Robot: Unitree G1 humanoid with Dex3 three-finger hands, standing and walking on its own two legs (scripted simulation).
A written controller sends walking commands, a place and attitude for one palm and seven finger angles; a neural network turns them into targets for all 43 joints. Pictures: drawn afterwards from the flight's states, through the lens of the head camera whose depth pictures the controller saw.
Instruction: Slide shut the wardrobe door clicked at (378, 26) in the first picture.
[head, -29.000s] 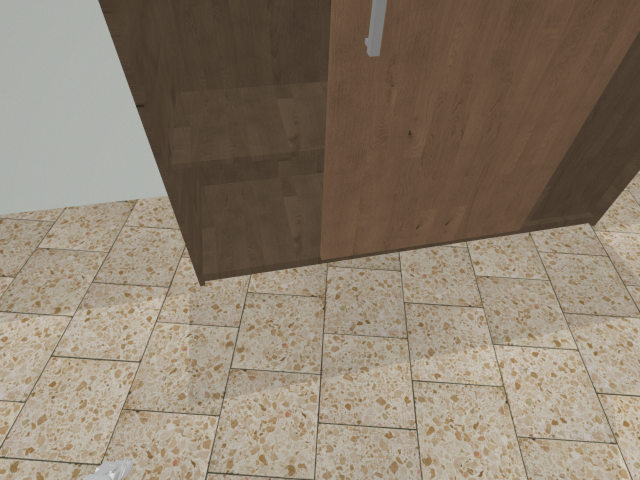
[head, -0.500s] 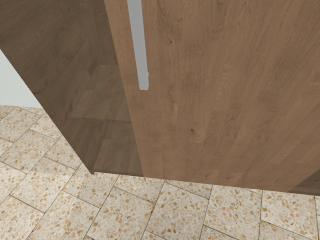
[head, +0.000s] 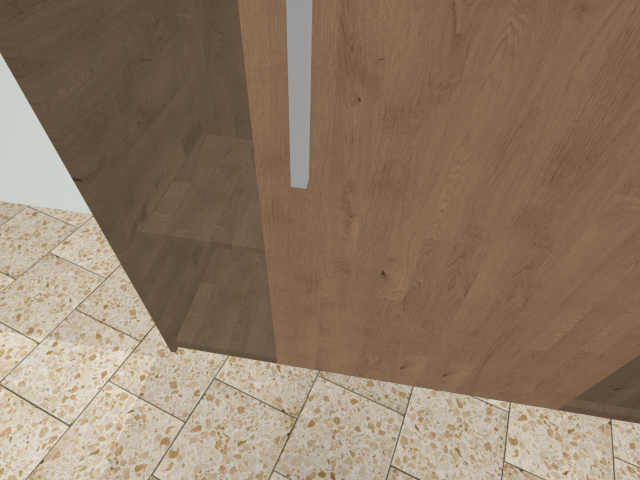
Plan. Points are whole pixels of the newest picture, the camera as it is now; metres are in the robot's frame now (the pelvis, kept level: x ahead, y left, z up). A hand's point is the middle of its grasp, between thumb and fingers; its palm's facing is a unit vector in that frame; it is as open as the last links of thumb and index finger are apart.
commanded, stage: let the arm hang, fingers relaxed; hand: right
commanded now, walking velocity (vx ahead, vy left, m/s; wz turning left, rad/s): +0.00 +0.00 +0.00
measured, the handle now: (302, 74) +0.53 +0.07 +0.25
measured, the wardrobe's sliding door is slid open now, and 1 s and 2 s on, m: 0.35 0.35 0.35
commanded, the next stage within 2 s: look to check the result in 0.22 s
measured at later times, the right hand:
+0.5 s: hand out of the picture -0.01 -0.16 -0.18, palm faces +0.03 +0.98 -0.18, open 7.4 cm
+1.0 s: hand out of the picture +0.01 -0.15 -0.18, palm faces +0.03 +0.98 -0.17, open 7.4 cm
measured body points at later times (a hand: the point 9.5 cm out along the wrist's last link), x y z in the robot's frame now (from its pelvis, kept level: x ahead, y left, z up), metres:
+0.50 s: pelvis +0.01 +0.00 +0.00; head +0.03 +0.01 +0.45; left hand -0.01 +0.21 -0.17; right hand -0.01 -0.21 -0.16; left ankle +0.00 +0.10 -0.74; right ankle +0.00 -0.08 -0.74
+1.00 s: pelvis +0.03 +0.00 +0.00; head +0.04 +0.01 +0.45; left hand +0.00 +0.21 -0.17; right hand +0.01 -0.20 -0.16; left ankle +0.00 +0.10 -0.74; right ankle +0.00 -0.08 -0.74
